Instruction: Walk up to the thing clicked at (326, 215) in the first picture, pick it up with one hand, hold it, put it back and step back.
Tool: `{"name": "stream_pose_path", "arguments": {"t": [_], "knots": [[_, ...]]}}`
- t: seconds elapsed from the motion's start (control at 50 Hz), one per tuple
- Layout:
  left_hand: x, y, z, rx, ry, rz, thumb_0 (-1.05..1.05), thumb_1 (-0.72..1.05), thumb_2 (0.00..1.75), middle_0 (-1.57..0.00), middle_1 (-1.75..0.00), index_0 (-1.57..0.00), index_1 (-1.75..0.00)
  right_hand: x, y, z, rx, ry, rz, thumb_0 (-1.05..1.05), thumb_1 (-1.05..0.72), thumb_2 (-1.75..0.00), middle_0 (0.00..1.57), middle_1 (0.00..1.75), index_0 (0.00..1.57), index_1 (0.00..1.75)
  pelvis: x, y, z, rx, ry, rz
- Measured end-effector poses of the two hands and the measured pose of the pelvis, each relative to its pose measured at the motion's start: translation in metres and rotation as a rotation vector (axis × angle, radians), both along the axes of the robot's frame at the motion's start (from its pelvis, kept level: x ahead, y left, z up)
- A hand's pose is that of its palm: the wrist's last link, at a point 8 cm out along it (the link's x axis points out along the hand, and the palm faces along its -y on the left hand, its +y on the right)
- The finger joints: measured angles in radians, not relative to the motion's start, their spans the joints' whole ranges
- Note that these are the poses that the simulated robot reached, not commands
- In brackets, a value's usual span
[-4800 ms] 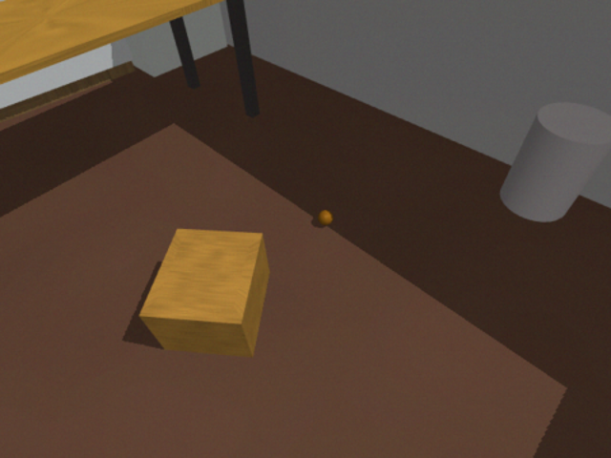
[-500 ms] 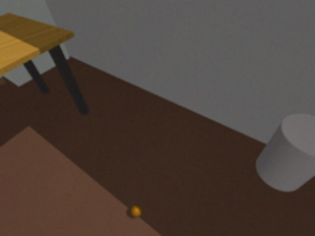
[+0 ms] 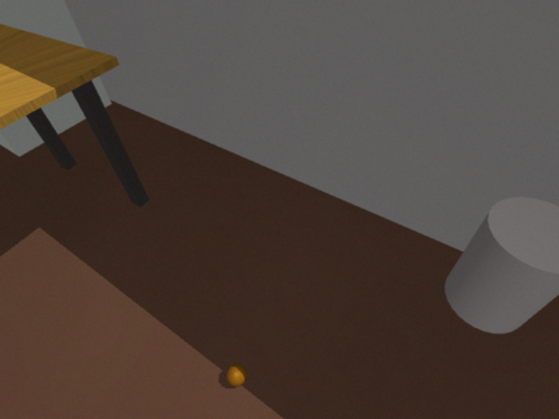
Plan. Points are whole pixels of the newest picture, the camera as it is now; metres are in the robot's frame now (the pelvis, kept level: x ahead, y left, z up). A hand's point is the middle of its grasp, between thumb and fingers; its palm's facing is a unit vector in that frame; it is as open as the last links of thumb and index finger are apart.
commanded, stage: walk up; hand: left
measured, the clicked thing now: (236, 375) +0.40 +0.22 -0.75
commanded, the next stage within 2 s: none
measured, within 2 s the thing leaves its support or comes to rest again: neither
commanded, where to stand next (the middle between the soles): +0.05 +0.00 m, yaw -2 degrees
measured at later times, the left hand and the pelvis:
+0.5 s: hand out of the picture +0.08 +0.29 -0.18, palm faces -0.01 -0.93 -0.38, open 7.3 cm; pelvis -0.05 +0.03 -0.02, yaw +2 degrees
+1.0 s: hand out of the picture +0.05 +0.28 -0.16, palm faces -0.11 -0.92 -0.37, open 7.4 cm; pelvis -0.06 +0.00 -0.01, yaw -3 degrees
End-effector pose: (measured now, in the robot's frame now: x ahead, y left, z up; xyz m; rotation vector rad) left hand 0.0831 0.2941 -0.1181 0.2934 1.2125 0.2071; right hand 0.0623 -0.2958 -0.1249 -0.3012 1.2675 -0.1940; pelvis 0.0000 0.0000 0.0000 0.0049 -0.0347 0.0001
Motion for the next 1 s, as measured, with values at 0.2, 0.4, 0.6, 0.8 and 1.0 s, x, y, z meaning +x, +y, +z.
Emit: {"name": "stream_pose_path", "arguments": {"t": [0.2,0.4,0.6,0.8,1.0], "knots": [[-0.005,0.002,-0.001,-0.002,0.014,0.012,0.01,0.91,0.90,-0.20,-0.30,-0.21,-0.30,0.002,0.002,0.000,-0.001,0.005,0.010,0.00,-0.90,-0.90,0.21,0.30,0.20,0.30,0.002,0.001,0.000,0.000,0.005,0.001],[-0.010,0.023,-0.010,0.041,-0.004,0.009,0.01,0.91,0.90,-0.20,-0.30,-0.21,-0.30,0.003,-0.012,-0.004,-0.060,-0.017,0.009,0.00,-0.90,-0.90,0.21,0.30,0.20,0.30,-0.030,0.009,-0.014,-0.003,0.011,0.016],[-0.012,0.060,-0.040,0.025,-0.093,-0.042,0.01,0.91,0.90,-0.20,-0.30,-0.21,-0.30,-0.077,0.012,-0.001,-0.153,0.051,0.018,0.00,-0.90,-0.90,0.20,0.30,0.20,0.30,-0.076,0.043,-0.036,0.010,0.010,0.034],[-0.070,0.059,-0.032,-0.021,0.044,-0.052,0.01,0.91,0.90,-0.20,-0.30,-0.21,-0.30,-0.132,0.016,0.028,-0.173,0.023,-0.060,0.00,-0.90,-0.90,0.21,0.30,0.21,0.30,-0.076,0.040,-0.015,-0.004,0.005,-0.002],[-0.036,0.026,0.000,0.041,-0.028,-0.132,0.01,0.91,0.90,-0.20,-0.30,-0.20,-0.30,-0.139,-0.040,0.021,-0.124,-0.013,-0.081,0.00,-0.90,-0.90,0.21,0.30,0.21,0.30,-0.056,-0.003,-0.014,0.006,-0.022,-0.055]]}}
